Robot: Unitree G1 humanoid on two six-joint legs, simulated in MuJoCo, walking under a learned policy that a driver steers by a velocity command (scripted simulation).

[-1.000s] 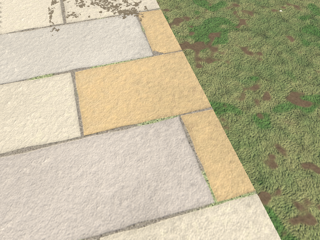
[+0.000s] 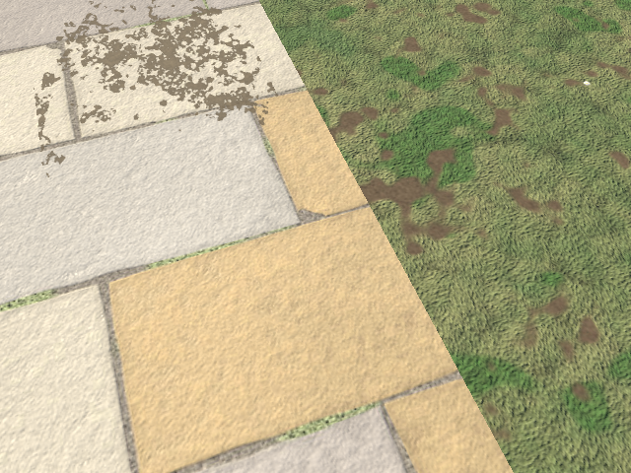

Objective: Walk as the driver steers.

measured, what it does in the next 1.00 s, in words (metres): walks ahead: left foot, then right foot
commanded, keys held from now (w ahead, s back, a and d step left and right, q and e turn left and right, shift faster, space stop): w+e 0.06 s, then w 0.70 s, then w+e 0.24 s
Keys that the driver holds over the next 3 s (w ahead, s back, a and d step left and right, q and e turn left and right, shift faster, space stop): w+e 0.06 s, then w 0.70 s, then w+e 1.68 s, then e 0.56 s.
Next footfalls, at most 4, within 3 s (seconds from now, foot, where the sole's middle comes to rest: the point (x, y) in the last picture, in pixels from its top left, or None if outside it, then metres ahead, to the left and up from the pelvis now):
0.46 left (271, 466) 0.45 0.11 -0.75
1.00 right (397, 348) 0.70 -0.16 -0.75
1.48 left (347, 233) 1.03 -0.07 -0.75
2.00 right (493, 217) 1.07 -0.45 -0.75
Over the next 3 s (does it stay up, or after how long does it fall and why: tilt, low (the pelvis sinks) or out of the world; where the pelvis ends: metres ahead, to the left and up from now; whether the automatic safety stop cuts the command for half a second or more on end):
stays up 1.25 -0.60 0.02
